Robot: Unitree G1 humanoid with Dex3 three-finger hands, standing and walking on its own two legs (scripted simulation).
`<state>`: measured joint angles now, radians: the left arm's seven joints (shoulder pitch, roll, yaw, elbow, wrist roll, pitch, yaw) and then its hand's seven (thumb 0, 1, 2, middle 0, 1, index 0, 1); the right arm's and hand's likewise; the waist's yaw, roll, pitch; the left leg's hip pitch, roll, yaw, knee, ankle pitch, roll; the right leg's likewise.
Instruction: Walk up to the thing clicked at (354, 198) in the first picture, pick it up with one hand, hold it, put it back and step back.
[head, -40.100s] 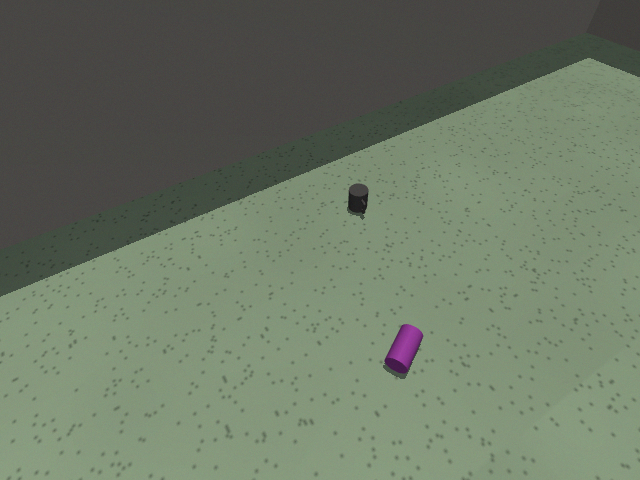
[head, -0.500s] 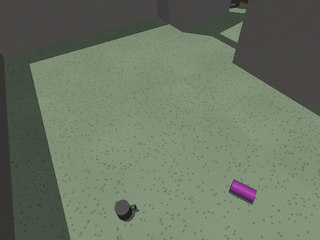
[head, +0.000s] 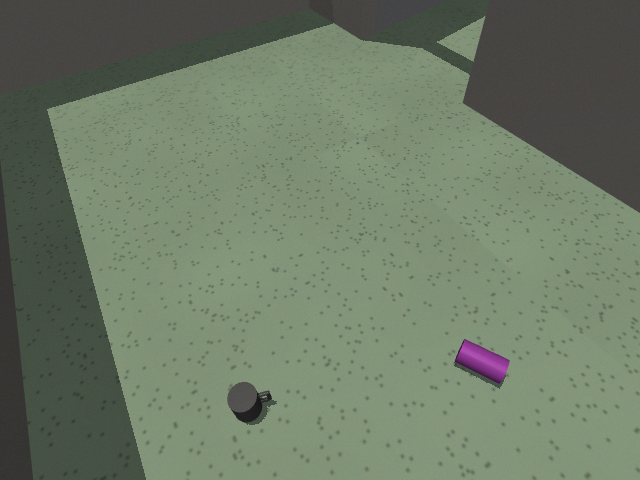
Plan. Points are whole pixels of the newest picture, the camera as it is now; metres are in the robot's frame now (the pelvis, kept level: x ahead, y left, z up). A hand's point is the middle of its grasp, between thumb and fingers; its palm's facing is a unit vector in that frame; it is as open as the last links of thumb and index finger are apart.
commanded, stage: step back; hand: left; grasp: from above
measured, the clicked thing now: (250, 400) +0.45 +0.27 -0.73
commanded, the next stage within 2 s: none
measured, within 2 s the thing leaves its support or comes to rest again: neither
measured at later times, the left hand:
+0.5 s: hand out of the picture +0.06 +0.30 -0.17, palm faces -0.10 -0.92 -0.37, open 7.4 cm
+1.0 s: hand out of the picture -0.05 +0.31 -0.16, palm faces -0.02 -0.92 -0.39, open 7.4 cm
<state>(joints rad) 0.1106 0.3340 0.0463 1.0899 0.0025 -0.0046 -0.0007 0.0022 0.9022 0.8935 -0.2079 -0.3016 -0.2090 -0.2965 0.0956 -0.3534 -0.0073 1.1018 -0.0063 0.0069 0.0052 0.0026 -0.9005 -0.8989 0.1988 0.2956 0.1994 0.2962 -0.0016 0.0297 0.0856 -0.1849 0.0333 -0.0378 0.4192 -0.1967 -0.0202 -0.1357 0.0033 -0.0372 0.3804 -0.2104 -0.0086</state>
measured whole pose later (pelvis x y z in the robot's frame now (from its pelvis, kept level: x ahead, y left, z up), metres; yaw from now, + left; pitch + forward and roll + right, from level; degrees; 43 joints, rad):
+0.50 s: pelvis -0.07 +0.05 -0.01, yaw -3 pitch -1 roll -1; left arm 0.10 0.39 0.06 0.86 0.01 0.06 0.02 0.00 0.90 0.89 -0.21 -0.30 -0.21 -0.30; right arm 0.12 -0.34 -0.04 0.86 -0.02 0.02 -0.02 0.00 -0.90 -0.90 0.20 0.30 0.20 0.30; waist -0.02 -0.02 0.22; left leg -0.30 0.00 0.03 0.59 -0.26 0.05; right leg -0.39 0.08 0.13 1.02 -0.52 0.02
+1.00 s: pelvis -0.19 +0.05 -0.03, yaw +0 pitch -2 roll +1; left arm 0.10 0.39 0.06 0.77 0.02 0.05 0.01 0.00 0.90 0.89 -0.21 -0.30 -0.21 -0.30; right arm 0.18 -0.39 -0.05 0.89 -0.02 0.03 0.00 0.00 -0.90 -0.90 0.20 0.30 0.20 0.30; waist 0.01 -0.04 0.20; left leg -0.25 -0.06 -0.02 0.65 -0.35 0.02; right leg -0.41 -0.04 0.03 0.73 -0.32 0.00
